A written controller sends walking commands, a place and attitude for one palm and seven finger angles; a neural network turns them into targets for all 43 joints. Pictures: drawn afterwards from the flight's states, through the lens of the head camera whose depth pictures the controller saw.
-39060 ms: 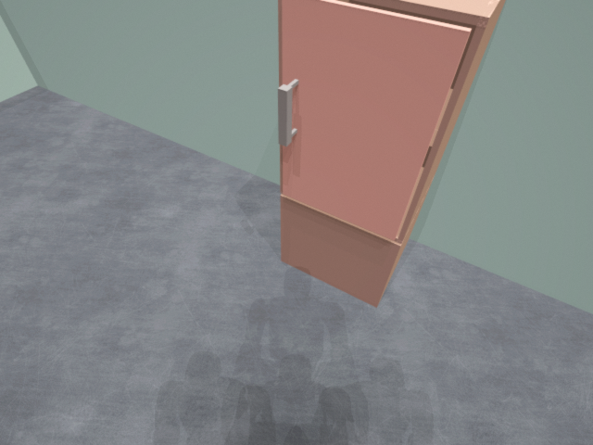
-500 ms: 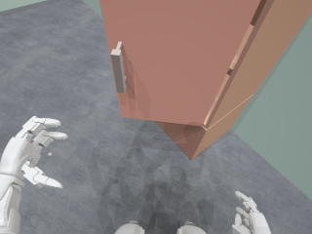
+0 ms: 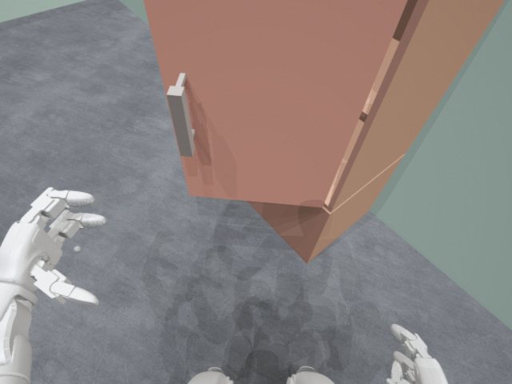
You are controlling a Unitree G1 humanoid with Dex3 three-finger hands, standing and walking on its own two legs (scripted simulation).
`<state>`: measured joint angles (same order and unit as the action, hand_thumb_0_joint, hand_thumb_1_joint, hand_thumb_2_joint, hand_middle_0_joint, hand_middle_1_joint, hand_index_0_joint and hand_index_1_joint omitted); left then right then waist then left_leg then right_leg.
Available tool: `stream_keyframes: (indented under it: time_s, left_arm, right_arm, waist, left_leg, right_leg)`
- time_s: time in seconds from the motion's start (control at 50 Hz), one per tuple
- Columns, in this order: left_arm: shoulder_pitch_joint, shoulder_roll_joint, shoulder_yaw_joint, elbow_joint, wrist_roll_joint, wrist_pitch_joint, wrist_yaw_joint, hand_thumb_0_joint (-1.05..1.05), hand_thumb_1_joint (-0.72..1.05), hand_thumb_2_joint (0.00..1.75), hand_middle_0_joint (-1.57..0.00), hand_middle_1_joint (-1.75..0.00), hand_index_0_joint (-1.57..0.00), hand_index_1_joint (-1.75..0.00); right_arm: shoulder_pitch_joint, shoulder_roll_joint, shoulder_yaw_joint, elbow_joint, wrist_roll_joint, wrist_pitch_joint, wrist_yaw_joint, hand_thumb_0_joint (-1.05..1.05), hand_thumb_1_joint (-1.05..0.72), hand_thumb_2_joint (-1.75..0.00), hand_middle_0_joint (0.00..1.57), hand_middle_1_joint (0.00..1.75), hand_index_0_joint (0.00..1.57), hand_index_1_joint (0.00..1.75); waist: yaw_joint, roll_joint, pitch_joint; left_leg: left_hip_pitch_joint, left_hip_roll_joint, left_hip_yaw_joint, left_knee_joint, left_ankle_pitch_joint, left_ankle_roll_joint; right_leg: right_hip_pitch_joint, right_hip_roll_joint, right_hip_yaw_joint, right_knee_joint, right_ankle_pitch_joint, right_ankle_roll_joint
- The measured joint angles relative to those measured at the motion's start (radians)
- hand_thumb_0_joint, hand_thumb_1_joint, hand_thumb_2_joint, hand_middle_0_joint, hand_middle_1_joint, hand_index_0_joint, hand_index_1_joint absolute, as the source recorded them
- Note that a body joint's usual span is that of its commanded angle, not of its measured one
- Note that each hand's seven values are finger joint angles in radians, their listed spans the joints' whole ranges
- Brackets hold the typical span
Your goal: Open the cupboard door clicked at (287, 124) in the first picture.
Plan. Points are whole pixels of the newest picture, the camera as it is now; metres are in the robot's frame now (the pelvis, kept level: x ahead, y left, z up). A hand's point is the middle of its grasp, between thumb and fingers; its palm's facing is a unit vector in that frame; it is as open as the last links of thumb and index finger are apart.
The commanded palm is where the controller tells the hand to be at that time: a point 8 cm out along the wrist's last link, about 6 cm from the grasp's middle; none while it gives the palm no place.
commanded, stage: raise the hand with hooked fingers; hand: left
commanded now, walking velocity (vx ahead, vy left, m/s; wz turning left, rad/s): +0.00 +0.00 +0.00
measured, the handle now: (184, 116) +0.59 +0.18 +0.04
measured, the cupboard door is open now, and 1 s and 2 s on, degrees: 46 46 46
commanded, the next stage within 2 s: move the hooked fingers beside the handle in 0.08 s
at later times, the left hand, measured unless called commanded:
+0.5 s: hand (97, 225) +0.32 +0.26 +0.06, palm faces -0.03 -1.00 -0.02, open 14.0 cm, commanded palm +0.31 +0.31 +0.06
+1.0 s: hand (114, 184) +0.40 +0.26 +0.05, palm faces -0.02 -1.00 +0.00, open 14.0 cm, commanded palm +0.39 +0.31 +0.05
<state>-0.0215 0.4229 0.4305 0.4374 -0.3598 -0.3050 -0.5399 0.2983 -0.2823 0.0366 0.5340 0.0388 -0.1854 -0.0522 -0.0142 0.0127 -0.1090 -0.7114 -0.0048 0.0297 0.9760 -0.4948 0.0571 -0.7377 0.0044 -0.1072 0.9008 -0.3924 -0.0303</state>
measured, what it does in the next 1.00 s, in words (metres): stands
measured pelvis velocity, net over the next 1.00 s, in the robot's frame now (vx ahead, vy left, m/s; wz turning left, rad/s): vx -0.01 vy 0.00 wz -0.02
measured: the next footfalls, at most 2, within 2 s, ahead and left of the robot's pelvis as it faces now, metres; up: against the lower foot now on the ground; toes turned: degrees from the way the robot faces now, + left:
none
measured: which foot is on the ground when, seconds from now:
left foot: down 0.00-1.00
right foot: down 0.00-1.00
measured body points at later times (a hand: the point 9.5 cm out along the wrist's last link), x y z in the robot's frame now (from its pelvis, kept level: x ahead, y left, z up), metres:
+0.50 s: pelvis -0.01 -0.01 +0.00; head +0.06 +0.00 +0.44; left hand +0.32 +0.31 +0.06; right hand +0.14 -0.27 -0.09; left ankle -0.01 +0.08 -0.68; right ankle +0.03 -0.11 -0.68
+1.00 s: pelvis -0.01 +0.00 -0.01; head +0.09 +0.02 +0.43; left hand +0.40 +0.31 +0.05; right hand +0.07 -0.28 -0.11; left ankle -0.01 +0.08 -0.68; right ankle +0.03 -0.11 -0.68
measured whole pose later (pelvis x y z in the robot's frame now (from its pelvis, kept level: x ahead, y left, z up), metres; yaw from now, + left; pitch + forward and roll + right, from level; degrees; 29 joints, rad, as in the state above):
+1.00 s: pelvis -0.01 +0.00 -0.01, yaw -1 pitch +18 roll -2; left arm -0.54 0.54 0.47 0.95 -0.24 -0.36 -0.53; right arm 0.35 -0.29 0.04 0.59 0.04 -0.07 -0.06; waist -0.08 0.00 -0.11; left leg -0.83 0.01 0.04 1.02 -0.50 0.05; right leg -0.86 0.02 -0.10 0.94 -0.39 -0.04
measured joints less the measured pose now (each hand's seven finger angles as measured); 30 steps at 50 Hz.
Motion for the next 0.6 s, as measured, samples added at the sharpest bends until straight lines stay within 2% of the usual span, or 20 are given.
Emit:
stream_keyframes:
  time_s: [0.24, 0.38, 0.6]
  left_arm:
    - [-0.014, -0.002, -0.002, 0.027, -0.001, -0.002, -0.007, -0.01, -0.49, 0.30, -0.30, -1.20, -0.30, -1.20]
    - [-0.127, 0.015, -0.005, 0.120, 0.018, -0.008, -0.007, -0.01, -0.50, 0.29, -0.30, -1.20, -0.30, -1.20]
    - [-0.271, 0.053, 0.012, 0.262, 0.049, -0.003, -0.004, -0.01, -0.50, 0.30, -0.30, -1.20, -0.30, -1.20]
  right_arm:
    - [-0.015, 0.003, 0.009, -0.002, 0.004, -0.002, -0.010, 0.01, -0.91, -0.90, 0.21, 0.30, 0.20, 0.30]
    - [-0.021, -0.004, 0.012, 0.018, 0.005, -0.001, -0.025, 0.01, -0.91, -0.90, 0.21, 0.30, 0.20, 0.30]
    - [0.004, -0.005, 0.013, 0.025, 0.005, 0.036, -0.017, 0.01, -0.91, -0.90, 0.21, 0.30, 0.20, 0.30]
  waist:
    - [0.003, 0.004, -0.001]
    - [0.004, 0.000, 0.007]
    - [-0.027, -0.008, 0.001]
  left_leg:
    - [0.002, 0.005, -0.007, 0.003, 0.004, -0.010]
    - [-0.021, 0.005, -0.016, 0.024, 0.002, -0.015]
    - [-0.046, 0.012, 0.002, 0.020, 0.006, -0.016]
  right_leg:
    - [0.001, 0.004, -0.006, 0.007, 0.000, -0.012]
    - [-0.019, 0.004, -0.016, 0.025, -0.004, -0.018]
    - [-0.054, 0.011, 0.001, 0.028, 0.003, -0.019]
